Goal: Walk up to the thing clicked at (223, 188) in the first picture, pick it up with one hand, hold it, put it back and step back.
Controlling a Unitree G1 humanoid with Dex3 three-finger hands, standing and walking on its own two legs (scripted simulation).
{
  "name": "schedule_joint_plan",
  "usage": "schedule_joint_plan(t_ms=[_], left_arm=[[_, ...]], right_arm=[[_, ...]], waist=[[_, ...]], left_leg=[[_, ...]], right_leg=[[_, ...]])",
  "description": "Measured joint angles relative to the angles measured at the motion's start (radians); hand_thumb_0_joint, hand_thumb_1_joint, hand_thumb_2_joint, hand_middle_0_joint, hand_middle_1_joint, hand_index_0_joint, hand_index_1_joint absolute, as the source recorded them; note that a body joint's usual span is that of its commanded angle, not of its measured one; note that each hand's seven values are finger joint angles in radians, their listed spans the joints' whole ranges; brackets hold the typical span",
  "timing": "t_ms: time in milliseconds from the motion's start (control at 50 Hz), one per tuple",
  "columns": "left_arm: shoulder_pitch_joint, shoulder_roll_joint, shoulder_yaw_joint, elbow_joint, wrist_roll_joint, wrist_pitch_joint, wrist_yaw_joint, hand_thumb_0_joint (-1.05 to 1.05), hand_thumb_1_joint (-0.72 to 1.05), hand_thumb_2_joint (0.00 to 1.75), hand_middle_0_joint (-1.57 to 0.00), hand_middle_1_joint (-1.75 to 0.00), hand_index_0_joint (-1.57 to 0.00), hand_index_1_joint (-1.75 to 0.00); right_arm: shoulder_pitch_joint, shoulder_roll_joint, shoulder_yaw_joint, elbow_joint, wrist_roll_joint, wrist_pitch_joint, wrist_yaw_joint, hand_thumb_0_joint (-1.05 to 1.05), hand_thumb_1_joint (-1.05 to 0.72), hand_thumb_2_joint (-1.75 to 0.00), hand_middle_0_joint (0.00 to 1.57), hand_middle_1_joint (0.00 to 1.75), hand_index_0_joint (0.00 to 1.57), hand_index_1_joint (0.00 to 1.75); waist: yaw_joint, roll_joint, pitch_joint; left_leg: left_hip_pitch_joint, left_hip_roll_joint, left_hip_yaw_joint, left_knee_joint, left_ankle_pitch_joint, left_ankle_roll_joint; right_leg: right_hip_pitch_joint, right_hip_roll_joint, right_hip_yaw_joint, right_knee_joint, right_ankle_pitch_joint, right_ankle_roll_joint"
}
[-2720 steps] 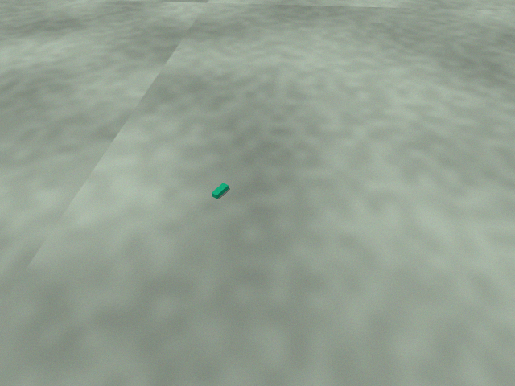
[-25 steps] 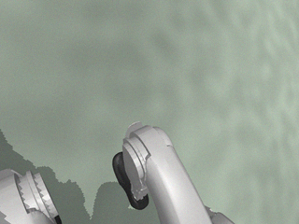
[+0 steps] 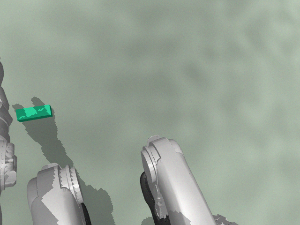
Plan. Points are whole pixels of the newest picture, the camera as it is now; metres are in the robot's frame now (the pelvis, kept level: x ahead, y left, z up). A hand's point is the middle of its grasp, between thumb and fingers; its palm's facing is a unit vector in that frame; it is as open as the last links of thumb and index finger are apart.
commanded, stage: withdraw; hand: left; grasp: from above
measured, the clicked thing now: (34, 113) +0.49 +0.25 -0.32
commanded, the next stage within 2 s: home in 0.48 s
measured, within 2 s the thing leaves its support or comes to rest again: neither
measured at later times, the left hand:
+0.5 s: hand (18, 111) +0.46 +0.26 -0.18, palm faces -0.43 -0.07 -0.90, open 12.9 cm
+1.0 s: hand out of the picture +0.42 +0.29 -0.06, palm faces -0.34 -0.44 -0.83, open 9.4 cm
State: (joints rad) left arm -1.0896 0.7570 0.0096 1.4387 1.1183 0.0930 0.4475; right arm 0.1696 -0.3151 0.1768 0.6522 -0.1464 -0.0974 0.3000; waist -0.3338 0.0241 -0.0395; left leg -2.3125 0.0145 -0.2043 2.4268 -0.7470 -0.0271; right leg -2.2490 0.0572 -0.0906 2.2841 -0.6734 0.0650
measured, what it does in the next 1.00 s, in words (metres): rises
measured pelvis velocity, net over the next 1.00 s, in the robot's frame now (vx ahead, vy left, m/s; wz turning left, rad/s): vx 0.00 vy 0.00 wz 0.10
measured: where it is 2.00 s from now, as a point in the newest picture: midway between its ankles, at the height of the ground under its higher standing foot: outside the picture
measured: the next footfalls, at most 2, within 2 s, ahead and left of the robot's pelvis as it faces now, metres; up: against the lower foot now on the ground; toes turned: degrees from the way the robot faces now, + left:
none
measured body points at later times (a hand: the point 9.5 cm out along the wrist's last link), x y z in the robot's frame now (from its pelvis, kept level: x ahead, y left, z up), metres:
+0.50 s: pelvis -0.03 -0.01 -0.01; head +0.22 +0.09 +0.36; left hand +0.48 +0.26 -0.13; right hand +0.03 -0.29 -0.09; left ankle +0.05 +0.13 -0.30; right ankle +0.10 -0.13 -0.30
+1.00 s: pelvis +0.00 +0.00 +0.06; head +0.22 +0.06 +0.45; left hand +0.44 +0.31 -0.02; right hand +0.09 -0.26 -0.06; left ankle +0.05 +0.13 -0.30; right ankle +0.10 -0.13 -0.30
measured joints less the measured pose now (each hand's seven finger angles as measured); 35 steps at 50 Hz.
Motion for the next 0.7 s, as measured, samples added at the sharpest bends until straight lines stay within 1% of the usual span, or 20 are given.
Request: schedule_joint_plan(t_ms=[60, 120, 140, 180, 220, 260, 280, 320, 360, 380, 420, 480, 500, 540, 580, 600, 640, 700], left_arm=[[0.001, -0.021, -0.04, -0.045, -0.047, 0.01, -0.144, 0.0, -0.25, 0.79, -0.32, -0.74, -0.31, -0.74], [0.006, -0.055, -0.092, -0.092, -0.074, -0.019, -0.266, 0.0, -0.27, 0.81, -0.3, -0.76, -0.29, -0.77], [0.01, -0.069, -0.107, -0.105, -0.079, -0.034, -0.297, 0.0, -0.28, 0.82, -0.29, -0.77, -0.28, -0.77], [0.018, -0.095, -0.128, -0.119, -0.08, -0.072, -0.339, 0.0, -0.29, 0.83, -0.29, -0.78, -0.28, -0.78], [0.026, -0.118, -0.136, -0.121, -0.069, -0.114, -0.35, 0.0, -0.29, 0.84, -0.29, -0.78, -0.27, -0.79], [0.031, -0.132, -0.138, -0.11, -0.045, -0.16, -0.335, 0.0, -0.29, 0.84, -0.29, -0.78, -0.27, -0.79], [0.032, -0.136, -0.137, -0.1, -0.028, -0.183, -0.319, 0.0, -0.29, 0.84, -0.29, -0.79, -0.27, -0.79], [0.032, -0.136, -0.128, -0.071, 0.018, -0.225, -0.274, 0.0, -0.29, 0.84, -0.28, -0.79, -0.27, -0.8], [0.022, -0.124, -0.111, -0.025, 0.071, -0.254, -0.212, 0.0, -0.29, 0.84, -0.28, -0.8, -0.27, -0.8], [0.014, -0.115, -0.099, 0.003, 0.095, -0.262, -0.178, 0.0, -0.29, 0.84, -0.27, -0.8, -0.27, -0.8], [-0.012, -0.093, -0.083, 0.072, 0.13, -0.263, -0.107, 0.0, -0.29, 0.84, -0.27, -0.8, -0.26, -0.8], [-0.058, -0.052, -0.052, 0.171, 0.161, -0.24, -0.021, 0.0, -0.29, 0.84, -0.25, -0.81, -0.25, -0.81], [-0.072, -0.038, -0.042, 0.196, 0.167, -0.229, -0.002, 0.0, -0.29, 0.84, -0.25, -0.81, -0.25, -0.81], [-0.089, -0.01, -0.017, 0.208, 0.169, -0.205, 0.019, 0.0, -0.3, 0.84, -0.25, -0.81, -0.25, -0.81], [-0.091, 0.011, 0.009, 0.182, 0.16, -0.183, 0.024, 0.0, -0.3, 0.84, -0.25, -0.81, -0.25, -0.8], [-0.086, 0.019, 0.021, 0.156, 0.152, -0.174, 0.021, 0.0, -0.29, 0.84, -0.26, -0.8, -0.26, -0.8], [-0.079, 0.032, 0.031, 0.109, 0.129, -0.156, 0.009, 0.0, -0.28, 0.84, -0.26, -0.79, -0.26, -0.79], [-0.076, 0.04, 0.031, 0.05, 0.084, -0.125, -0.031, 0.0, -0.25, 0.86, -0.27, -0.77, -0.26, -0.77]], right_arm=[[-0.017, -0.004, -0.033, -0.01, 0.018, 0.04, -0.022, 0.0, -0.91, -0.9, 0.2, 0.3, 0.2, 0.3], [-0.021, -0.017, -0.054, -0.022, 0.035, 0.078, -0.057, 0.0, -0.91, -0.9, 0.2, 0.3, 0.2, 0.3], [-0.02, -0.021, -0.058, -0.025, 0.039, 0.088, -0.07, 0.0, -0.91, -0.9, 0.2, 0.3, 0.2, 0.3], [-0.017, -0.029, -0.063, -0.031, 0.043, 0.106, -0.099, 0.0, -0.91, -0.9, 0.2, 0.3, 0.2, 0.3], [-0.012, -0.036, -0.062, -0.036, 0.043, 0.118, -0.13, 0.0, -0.91, -0.9, 0.2, 0.3, 0.2, 0.3], [-0.009, -0.04, -0.06, -0.037, 0.041, 0.126, -0.157, 0.0, -0.91, -0.9, 0.2, 0.3, 0.2, 0.3], [-0.008, -0.041, -0.057, -0.036, 0.039, 0.128, -0.169, 0.0, -0.91, -0.9, 0.2, 0.3, 0.2, 0.3], [-0.007, -0.042, -0.051, -0.032, 0.036, 0.128, -0.187, 0.0, -0.9, -0.9, 0.2, 0.3, 0.2, 0.3], [-0.006, -0.04, -0.046, -0.026, 0.028, 0.125, -0.199, 0.0, -0.9, -0.89, 0.2, 0.3, 0.2, 0.3], [-0.006, -0.037, -0.044, -0.023, 0.024, 0.122, -0.203, 0.0, -0.9, -0.89, 0.2, 0.3, 0.2, 0.3], [-0.008, -0.029, -0.039, -0.013, 0.014, 0.112, -0.21, 0.0, -0.9, -0.89, 0.2, 0.3, 0.2, 0.3], [-0.01, -0.011, -0.027, 0.0, -0.001, 0.087, -0.215, 0.0, -0.9, -0.89, 0.2, 0.3, 0.2, 0.3], [-0.009, -0.004, -0.022, 0.004, -0.005, 0.078, -0.216, 0.0, -0.9, -0.89, 0.2, 0.3, 0.2, 0.3], [-0.002, 0.009, -0.012, 0.009, -0.013, 0.06, -0.213, 0.0, -0.9, -0.89, 0.2, 0.3, 0.2, 0.3], [0.011, 0.019, -0.002, 0.014, -0.019, 0.051, -0.205, 0.0, -0.9, -0.89, 0.2, 0.3, 0.2, 0.3], [0.018, 0.023, 0.002, 0.015, -0.018, 0.05, -0.2, 0.0, -0.9, -0.89, 0.2, 0.3, 0.2, 0.3], [0.031, 0.033, 0.009, 0.021, -0.017, 0.052, -0.19, 0.0, -0.9, -0.89, 0.2, 0.3, 0.2, 0.3], [0.04, 0.052, 0.005, 0.034, -0.012, 0.059, -0.177, 0.0, -0.9, -0.89, 0.2, 0.3, 0.2, 0.3]], waist=[[0.029, 0.02, 0.009], [0.059, 0.03, 0.022], [0.068, 0.029, 0.025], [0.08, 0.024, 0.029], [0.085, 0.014, 0.031], [0.082, 0.001, 0.032], [0.077, -0.008, 0.031], [0.063, -0.025, 0.026], [0.043, -0.041, 0.025], [0.032, -0.049, 0.026], [0.011, -0.063, 0.03], [-0.017, -0.076, 0.047], [-0.024, -0.078, 0.054], [-0.032, -0.078, 0.065], [-0.033, -0.07, 0.067], [-0.031, -0.065, 0.064], [-0.026, -0.054, 0.054], [-0.013, -0.034, 0.037]], left_leg=[[0.033, -0.003, 0.02, -0.029, 0.021, 0.004], [0.06, -0.013, 0.039, -0.065, 0.05, 0.003], [0.068, -0.015, 0.043, -0.077, 0.06, 0.002], [0.081, -0.019, 0.049, -0.096, 0.077, 0.001], [0.086, -0.023, 0.048, -0.109, 0.091, 0.0], [0.084, -0.027, 0.045, -0.113, 0.103, -0.001], [0.08, -0.028, 0.044, -0.112, 0.107, -0.002], [0.066, -0.031, 0.039, -0.103, 0.114, -0.005], [0.049, -0.034, 0.037, -0.086, 0.117, -0.009], [0.04, -0.035, 0.036, -0.076, 0.118, -0.01], [0.021, -0.037, 0.037, -0.054, 0.118, -0.012], [-0.007, -0.036, 0.038, -0.029, 0.118, -0.011], [-0.016, -0.036, 0.039, -0.024, 0.118, -0.011], [-0.034, -0.034, 0.041, -0.016, 0.114, -0.009], [-0.05, -0.032, 0.045, -0.01, 0.106, -0.005], [-0.056, -0.03, 0.046, -0.006, 0.099, -0.004], [-0.063, -0.027, 0.048, 0.002, 0.082, -0.001], [-0.06, -0.025, 0.047, 0.009, 0.055, 0.001]], right_leg=[[0.031, -0.007, 0.016, -0.015, 0.009, -0.002], [0.058, -0.019, 0.028, -0.035, 0.023, -0.012], [0.066, -0.022, 0.032, -0.042, 0.028, -0.015], [0.077, -0.027, 0.035, -0.055, 0.039, -0.018], [0.083, -0.03, 0.034, -0.063, 0.05, -0.021], [0.082, -0.033, 0.031, -0.066, 0.059, -0.023], [0.078, -0.033, 0.03, -0.064, 0.063, -0.024], [0.063, -0.034, 0.026, -0.055, 0.07, -0.027], [0.046, -0.033, 0.025, -0.038, 0.073, -0.03], [0.036, -0.033, 0.026, -0.028, 0.073, -0.03], [0.016, -0.031, 0.029, -0.006, 0.074, -0.027], [-0.012, -0.027, 0.032, 0.017, 0.075, -0.022], [-0.021, -0.026, 0.033, 0.022, 0.075, -0.022], [-0.038, -0.024, 0.036, 0.028, 0.073, -0.021], [-0.054, -0.022, 0.039, 0.034, 0.065, -0.02], [-0.061, -0.021, 0.041, 0.037, 0.06, -0.017], [-0.068, -0.019, 0.044, 0.044, 0.046, -0.01], [-0.065, -0.019, 0.044, 0.049, 0.022, -0.001]])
